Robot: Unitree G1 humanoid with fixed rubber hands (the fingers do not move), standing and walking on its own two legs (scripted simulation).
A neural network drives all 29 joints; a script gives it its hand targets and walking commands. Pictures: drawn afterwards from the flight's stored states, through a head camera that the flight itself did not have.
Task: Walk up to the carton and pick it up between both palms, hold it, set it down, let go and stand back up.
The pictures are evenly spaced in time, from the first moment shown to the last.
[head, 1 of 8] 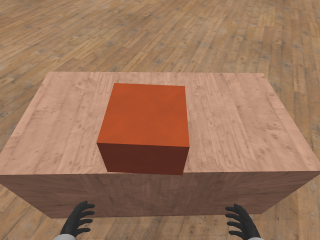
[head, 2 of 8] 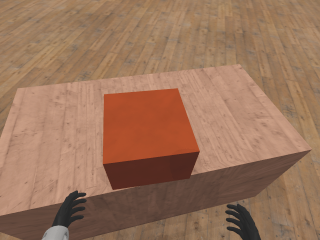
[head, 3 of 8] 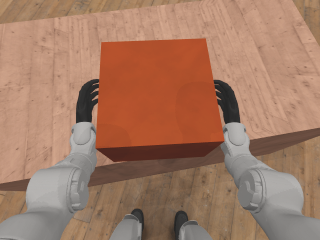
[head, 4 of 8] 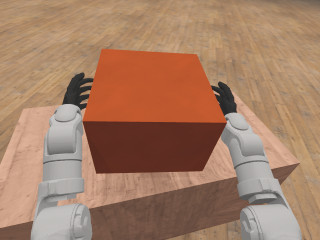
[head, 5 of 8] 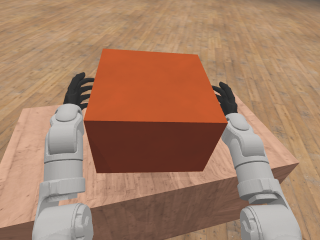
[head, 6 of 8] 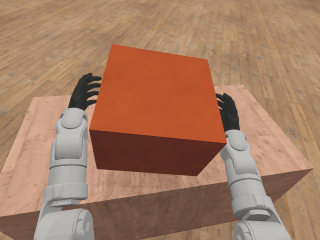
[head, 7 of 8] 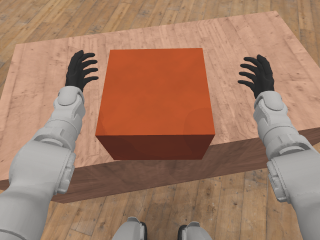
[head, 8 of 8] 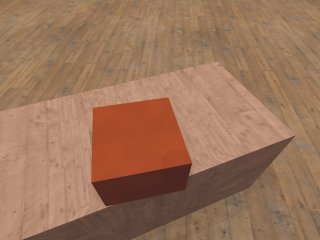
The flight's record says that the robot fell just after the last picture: no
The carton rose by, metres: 0.27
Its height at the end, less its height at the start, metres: +0.00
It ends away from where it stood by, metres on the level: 0.02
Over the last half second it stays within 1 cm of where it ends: yes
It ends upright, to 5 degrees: yes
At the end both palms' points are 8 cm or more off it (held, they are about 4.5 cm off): yes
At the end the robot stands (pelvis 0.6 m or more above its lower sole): yes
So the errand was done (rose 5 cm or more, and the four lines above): yes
